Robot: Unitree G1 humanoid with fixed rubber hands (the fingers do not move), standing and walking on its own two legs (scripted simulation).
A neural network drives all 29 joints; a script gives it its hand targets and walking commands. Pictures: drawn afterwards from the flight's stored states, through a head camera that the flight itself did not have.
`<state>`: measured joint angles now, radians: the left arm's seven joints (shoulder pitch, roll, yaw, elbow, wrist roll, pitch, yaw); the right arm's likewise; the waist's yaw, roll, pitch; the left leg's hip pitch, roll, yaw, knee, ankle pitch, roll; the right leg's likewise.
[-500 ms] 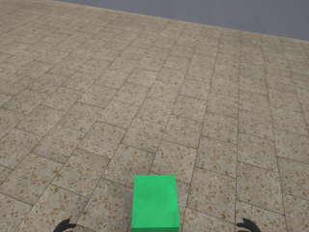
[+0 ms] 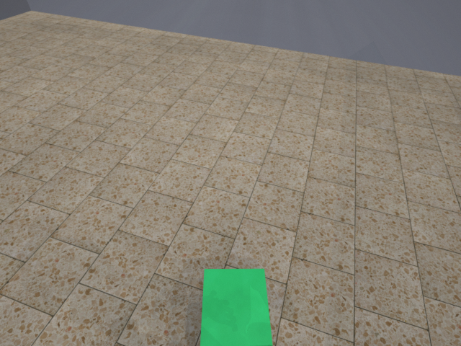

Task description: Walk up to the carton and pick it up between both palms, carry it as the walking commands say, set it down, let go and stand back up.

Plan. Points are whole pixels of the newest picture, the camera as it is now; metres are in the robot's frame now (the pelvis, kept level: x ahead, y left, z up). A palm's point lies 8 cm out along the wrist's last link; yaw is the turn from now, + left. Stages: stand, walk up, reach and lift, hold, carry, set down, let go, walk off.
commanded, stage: stand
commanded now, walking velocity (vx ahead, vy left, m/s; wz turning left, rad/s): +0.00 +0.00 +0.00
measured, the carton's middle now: (234, 315) +0.41 -0.02 -0.66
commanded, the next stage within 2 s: none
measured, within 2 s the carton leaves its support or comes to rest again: neither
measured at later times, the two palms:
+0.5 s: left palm out of the picture +0.04 +0.29 -0.12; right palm out of the picture +0.06 -0.30 -0.11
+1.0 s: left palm out of the picture +0.05 +0.29 -0.12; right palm out of the picture +0.05 -0.30 -0.11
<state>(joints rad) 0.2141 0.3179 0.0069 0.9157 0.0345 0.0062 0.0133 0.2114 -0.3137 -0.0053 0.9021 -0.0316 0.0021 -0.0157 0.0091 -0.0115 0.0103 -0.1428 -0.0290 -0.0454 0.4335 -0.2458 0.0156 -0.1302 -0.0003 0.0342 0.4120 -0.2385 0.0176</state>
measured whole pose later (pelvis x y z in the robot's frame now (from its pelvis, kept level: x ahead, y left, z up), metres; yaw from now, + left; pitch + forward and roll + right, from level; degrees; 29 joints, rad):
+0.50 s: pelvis -0.01 +0.00 +0.00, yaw +0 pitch -3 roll +0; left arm 0.19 0.34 -0.01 1.05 0.02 0.00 0.01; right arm 0.18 -0.34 0.00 1.04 -0.02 0.00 -0.01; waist 0.01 -0.01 0.03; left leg -0.13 -0.03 -0.05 0.38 -0.20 0.01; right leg -0.12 0.00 0.04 0.37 -0.20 0.02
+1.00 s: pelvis -0.01 +0.00 +0.00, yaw +0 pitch -3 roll +0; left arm 0.14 0.35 -0.01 1.09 0.01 0.00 0.01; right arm 0.15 -0.35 0.01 1.09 -0.01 -0.01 -0.01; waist 0.01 -0.01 0.04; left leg -0.12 -0.03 -0.06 0.36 -0.19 0.01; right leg -0.11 0.00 0.04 0.35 -0.19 0.02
